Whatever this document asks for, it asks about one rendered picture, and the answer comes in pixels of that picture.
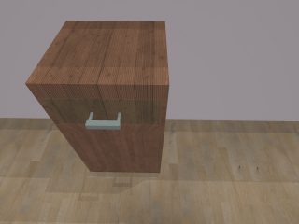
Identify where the handle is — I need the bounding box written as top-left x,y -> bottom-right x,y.
85,112 -> 121,130

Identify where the drawer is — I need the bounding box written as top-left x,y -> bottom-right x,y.
43,98 -> 161,125

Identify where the cabinet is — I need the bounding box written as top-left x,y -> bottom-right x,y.
25,21 -> 170,173

